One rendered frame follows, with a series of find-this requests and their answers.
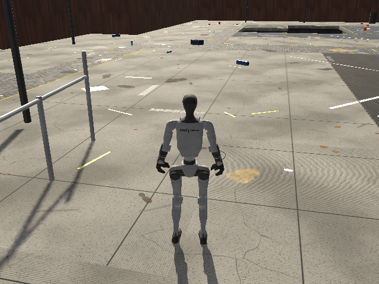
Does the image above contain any right robot forearm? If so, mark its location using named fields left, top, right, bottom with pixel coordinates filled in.
left=212, top=144, right=223, bottom=166

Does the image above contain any right robot hand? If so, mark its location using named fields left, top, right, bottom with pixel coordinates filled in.
left=211, top=164, right=224, bottom=176

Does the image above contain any robot right foot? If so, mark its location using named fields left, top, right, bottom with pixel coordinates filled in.
left=198, top=230, right=207, bottom=245

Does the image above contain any robot right shin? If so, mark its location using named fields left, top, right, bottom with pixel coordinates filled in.
left=199, top=196, right=207, bottom=236

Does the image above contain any robot right upper arm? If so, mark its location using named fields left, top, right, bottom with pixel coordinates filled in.
left=202, top=120, right=218, bottom=153

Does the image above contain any left robot forearm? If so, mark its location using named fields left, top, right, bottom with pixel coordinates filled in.
left=157, top=143, right=168, bottom=164

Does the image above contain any robot left upper arm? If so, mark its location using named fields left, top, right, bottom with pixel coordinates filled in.
left=162, top=120, right=177, bottom=152

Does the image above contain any left robot hand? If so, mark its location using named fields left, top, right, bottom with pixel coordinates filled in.
left=156, top=162, right=170, bottom=173

